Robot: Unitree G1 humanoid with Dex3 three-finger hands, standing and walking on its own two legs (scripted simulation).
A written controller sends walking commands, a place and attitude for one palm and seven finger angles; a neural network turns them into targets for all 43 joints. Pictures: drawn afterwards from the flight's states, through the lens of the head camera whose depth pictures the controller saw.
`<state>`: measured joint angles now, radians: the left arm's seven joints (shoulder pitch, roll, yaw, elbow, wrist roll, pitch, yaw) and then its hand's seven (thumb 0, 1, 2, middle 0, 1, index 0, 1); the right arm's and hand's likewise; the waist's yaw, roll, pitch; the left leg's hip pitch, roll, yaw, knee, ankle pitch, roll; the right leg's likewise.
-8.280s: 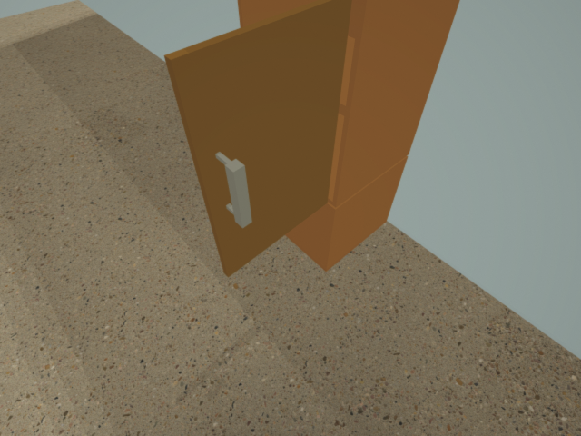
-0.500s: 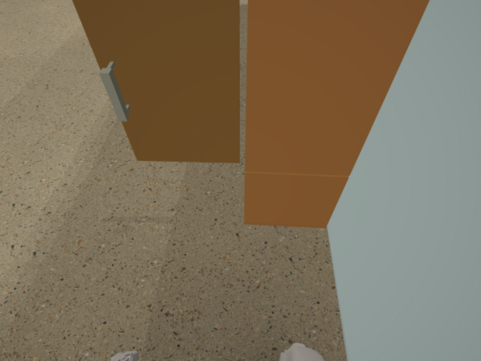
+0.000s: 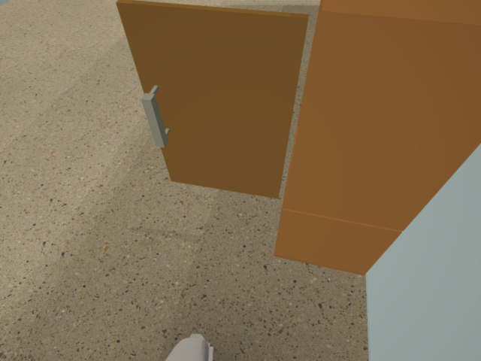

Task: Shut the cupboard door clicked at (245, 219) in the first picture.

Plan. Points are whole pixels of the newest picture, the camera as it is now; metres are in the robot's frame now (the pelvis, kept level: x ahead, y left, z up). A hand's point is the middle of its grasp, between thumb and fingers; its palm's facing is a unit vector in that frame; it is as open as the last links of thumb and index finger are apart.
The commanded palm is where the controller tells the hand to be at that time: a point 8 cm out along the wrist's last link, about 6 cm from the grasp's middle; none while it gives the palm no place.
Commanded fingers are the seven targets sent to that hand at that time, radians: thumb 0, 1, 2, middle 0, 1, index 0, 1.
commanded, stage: take the last steps up to it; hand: left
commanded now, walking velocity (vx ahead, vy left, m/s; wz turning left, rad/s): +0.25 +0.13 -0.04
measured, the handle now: (158, 116) +0.67 +0.30 -0.03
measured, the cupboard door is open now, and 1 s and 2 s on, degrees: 91 91 91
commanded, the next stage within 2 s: come to a stop and stand still in 0.28 s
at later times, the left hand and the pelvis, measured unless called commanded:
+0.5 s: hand (142, 288) +0.27 +0.25 -0.17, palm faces -0.03 -0.98 -0.22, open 7.4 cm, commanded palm none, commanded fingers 0.00 0.90 0.90 -0.20 -0.30 -0.20 -0.30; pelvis +0.15 +0.08 -0.01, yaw -3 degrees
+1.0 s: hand (139, 337) +0.18 +0.23 -0.19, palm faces +0.00 -0.98 -0.21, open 7.4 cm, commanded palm none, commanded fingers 0.00 0.90 0.90 -0.20 -0.30 -0.20 -0.30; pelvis +0.15 +0.06 -0.01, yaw -2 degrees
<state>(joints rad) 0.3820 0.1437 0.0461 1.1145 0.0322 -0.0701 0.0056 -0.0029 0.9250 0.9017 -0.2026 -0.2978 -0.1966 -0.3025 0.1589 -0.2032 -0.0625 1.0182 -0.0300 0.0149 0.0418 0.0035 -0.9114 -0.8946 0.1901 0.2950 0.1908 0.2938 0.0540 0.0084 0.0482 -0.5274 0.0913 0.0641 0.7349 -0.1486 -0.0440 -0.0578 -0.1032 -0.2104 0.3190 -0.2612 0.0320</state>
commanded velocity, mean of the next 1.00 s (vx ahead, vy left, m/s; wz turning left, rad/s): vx -0.02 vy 0.02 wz -0.03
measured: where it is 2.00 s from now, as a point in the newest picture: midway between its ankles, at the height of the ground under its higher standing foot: outside the picture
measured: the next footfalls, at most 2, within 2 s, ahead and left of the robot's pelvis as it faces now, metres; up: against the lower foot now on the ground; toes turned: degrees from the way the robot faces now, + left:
left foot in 0.10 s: +0.15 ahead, +0.17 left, +0.00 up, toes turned +0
right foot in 0.50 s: +0.21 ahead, -0.03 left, +0.00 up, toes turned -6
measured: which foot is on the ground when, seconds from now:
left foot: up 0.00-0.08, down 0.10-1.00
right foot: down 0.00-0.10, up 0.12-0.48, down 0.50-1.00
